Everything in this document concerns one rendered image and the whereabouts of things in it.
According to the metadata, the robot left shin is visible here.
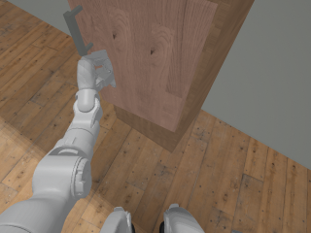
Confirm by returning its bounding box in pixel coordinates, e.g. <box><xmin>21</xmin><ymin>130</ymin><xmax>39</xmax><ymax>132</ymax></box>
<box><xmin>114</xmin><ymin>207</ymin><xmax>125</xmax><ymax>212</ymax></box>

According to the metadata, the handle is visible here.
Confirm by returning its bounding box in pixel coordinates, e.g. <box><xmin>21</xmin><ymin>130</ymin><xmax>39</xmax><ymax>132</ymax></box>
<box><xmin>63</xmin><ymin>5</ymin><xmax>93</xmax><ymax>56</ymax></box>

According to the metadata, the cupboard door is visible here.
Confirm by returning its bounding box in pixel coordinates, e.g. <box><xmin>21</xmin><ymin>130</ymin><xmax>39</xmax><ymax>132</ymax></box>
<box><xmin>67</xmin><ymin>0</ymin><xmax>218</xmax><ymax>132</ymax></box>

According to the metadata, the robot left hand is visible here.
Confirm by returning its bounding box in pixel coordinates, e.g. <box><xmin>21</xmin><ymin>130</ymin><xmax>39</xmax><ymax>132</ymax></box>
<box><xmin>77</xmin><ymin>50</ymin><xmax>117</xmax><ymax>92</ymax></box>

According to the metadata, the left robot upper arm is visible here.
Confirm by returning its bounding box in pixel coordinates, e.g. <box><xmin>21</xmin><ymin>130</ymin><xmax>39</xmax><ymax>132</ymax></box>
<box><xmin>0</xmin><ymin>155</ymin><xmax>92</xmax><ymax>233</ymax></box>

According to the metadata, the left robot forearm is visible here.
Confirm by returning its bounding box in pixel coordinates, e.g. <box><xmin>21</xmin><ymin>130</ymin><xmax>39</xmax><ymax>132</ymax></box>
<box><xmin>31</xmin><ymin>88</ymin><xmax>103</xmax><ymax>193</ymax></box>

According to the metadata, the left robot thigh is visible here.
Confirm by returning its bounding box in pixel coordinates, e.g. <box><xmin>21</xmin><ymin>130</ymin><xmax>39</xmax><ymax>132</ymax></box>
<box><xmin>99</xmin><ymin>211</ymin><xmax>132</xmax><ymax>233</ymax></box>

